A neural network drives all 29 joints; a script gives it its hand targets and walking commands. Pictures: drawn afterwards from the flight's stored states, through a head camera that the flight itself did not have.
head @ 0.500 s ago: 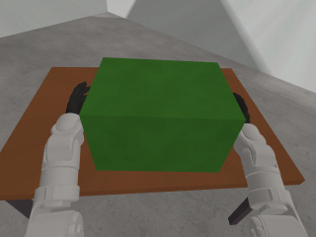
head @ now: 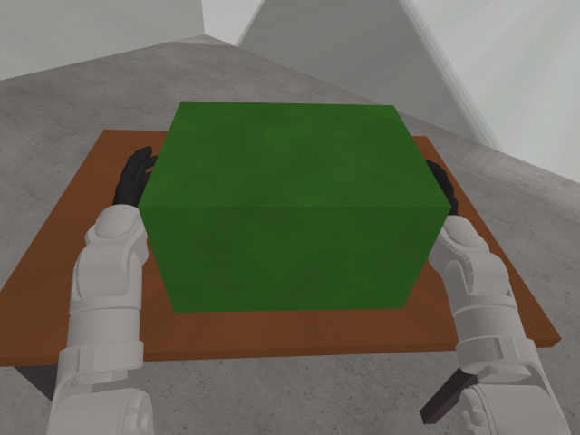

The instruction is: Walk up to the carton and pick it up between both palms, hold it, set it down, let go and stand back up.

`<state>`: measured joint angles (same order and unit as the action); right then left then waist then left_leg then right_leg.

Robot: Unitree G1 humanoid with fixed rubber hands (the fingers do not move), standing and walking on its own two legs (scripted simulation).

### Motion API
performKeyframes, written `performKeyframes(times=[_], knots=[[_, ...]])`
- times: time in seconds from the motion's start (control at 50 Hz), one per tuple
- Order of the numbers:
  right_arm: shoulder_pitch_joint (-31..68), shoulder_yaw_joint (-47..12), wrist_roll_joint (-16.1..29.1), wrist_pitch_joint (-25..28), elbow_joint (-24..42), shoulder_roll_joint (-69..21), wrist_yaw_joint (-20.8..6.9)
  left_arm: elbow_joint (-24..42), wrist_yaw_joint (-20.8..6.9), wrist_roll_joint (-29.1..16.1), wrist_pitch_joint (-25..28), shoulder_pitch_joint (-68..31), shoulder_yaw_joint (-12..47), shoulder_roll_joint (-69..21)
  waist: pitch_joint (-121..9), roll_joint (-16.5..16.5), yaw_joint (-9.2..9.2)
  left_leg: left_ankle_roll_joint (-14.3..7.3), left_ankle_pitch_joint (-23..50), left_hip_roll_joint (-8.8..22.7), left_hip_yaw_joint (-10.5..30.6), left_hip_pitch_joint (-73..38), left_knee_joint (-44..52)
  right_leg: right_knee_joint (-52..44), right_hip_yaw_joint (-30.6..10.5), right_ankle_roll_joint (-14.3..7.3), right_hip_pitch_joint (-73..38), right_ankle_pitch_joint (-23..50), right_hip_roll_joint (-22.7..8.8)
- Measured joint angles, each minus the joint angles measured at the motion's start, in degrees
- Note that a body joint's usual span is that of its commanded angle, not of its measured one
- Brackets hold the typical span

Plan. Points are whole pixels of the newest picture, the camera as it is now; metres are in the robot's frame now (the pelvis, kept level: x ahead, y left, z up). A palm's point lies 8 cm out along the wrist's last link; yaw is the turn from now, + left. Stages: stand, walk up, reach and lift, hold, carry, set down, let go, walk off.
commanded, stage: hold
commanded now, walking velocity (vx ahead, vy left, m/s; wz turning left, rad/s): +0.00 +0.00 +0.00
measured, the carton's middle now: (289, 203) +0.39 +0.00 +0.15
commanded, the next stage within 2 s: none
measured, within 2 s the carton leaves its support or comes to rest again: neither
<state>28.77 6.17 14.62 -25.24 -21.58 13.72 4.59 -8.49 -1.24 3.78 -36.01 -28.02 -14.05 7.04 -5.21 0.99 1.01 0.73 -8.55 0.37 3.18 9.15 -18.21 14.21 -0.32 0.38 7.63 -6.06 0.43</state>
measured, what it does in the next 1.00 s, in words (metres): stands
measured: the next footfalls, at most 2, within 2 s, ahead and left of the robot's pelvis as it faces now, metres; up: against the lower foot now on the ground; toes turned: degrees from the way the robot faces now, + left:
none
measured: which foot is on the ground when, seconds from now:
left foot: down 0.00-1.00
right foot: down 0.00-1.00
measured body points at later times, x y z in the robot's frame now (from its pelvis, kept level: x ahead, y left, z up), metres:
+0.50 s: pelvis +0.00 +0.00 +0.00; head -0.03 +0.01 +0.45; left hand +0.37 +0.20 +0.17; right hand +0.37 -0.21 +0.15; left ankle +0.01 +0.12 -0.75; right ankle +0.02 -0.13 -0.75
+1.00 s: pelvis +0.00 +0.00 +0.00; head -0.04 +0.01 +0.45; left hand +0.37 +0.20 +0.18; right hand +0.37 -0.21 +0.17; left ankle +0.01 +0.12 -0.75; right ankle +0.02 -0.13 -0.75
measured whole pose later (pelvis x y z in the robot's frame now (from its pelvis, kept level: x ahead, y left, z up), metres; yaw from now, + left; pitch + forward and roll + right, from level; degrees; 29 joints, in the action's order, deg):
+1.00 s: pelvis +0.00 +0.00 +0.00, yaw +0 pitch +0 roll -1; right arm 28.8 6.9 14.6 -27.0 -18.8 13.2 5.1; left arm -7.3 -1.7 3.4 -36.9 -28.4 -14.9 7.0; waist -6.0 0.8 1.8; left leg 1.0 -8.2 0.5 3.6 9.8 -17.9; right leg 14.2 -0.4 0.1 8.3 -6.0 0.7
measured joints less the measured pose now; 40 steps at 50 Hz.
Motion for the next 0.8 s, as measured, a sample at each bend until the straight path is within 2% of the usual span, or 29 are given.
performKeyframes(times=[0.08,0.24,0.48,0.6,0.8], knots=[[0.77,0.72,-0.89,-0.75,-1.26,-0.62,-0.80,-1.30,-0.20,0.18,-0.69,-0.70,-0.53,0.00,-0.27,0.21,0.22,0.08,0.28,-0.01,0.13,0.23,0.29,0.31,0.11,-0.11,0.44,-0.11,-0.01],[0.19,0.39,-0.64,-0.98,0.60,-0.54,0.02,-1.14,-0.26,-0.68,-0.31,-0.92,-0.16,0.70,-0.39,-0.03,0.34,0.24,0.24,0.19,0.20,1.01,0.00,0.36,0.10,-0.23,1.14,0.00,0.24],[1.38,0.68,-0.93,-1.23,-0.87,-0.80,0.16,-3.05,-1.07,-0.36,-0.52,-2.58,-0.86,0.88,-0.04,-0.32,0.28,0.11,0.23,0.00,0.21,0.58,0.12,0.44,0.02,-0.13,0.76,-0.17,0.09],[-0.65,-0.38,0.21,-1.30,2.53,-0.31,1.02,0.58,-0.80,-0.83,-0.64,-0.15,0.17,1.10,0.01,-0.35,0.38,0.13,-0.10,0.08,0.43,0.67,-0.35,-0.03,0.17,-0.11,0.34,-0.06,0.21],[0.39,1.15,-0.61,-1.49,0.19,-0.78,-0.21,-0.83,-0.35,-0.32,-1.35,-1.01,0.22,0.68,-0.21,-0.09,0.45,0.22,0.15,-0.01,0.54,0.88,-0.16,0.50,0.20,-0.20,0.85,-0.23,0.15]])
